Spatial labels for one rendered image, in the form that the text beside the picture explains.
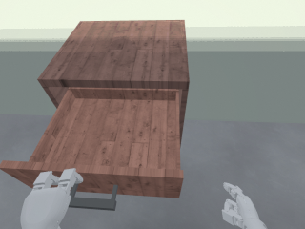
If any robot right forearm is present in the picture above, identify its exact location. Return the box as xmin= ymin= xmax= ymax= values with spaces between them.
xmin=242 ymin=219 xmax=268 ymax=229

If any cabinet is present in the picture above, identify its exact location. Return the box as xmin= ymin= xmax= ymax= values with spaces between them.
xmin=37 ymin=20 xmax=190 ymax=147

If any handle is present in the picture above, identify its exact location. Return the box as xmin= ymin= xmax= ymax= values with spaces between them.
xmin=69 ymin=183 xmax=118 ymax=211

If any left robot hand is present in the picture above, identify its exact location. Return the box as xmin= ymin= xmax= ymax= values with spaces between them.
xmin=20 ymin=168 xmax=84 ymax=229

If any drawer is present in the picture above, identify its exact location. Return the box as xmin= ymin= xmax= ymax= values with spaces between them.
xmin=0 ymin=87 xmax=184 ymax=198

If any right robot hand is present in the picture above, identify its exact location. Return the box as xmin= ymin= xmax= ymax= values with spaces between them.
xmin=221 ymin=182 xmax=259 ymax=229

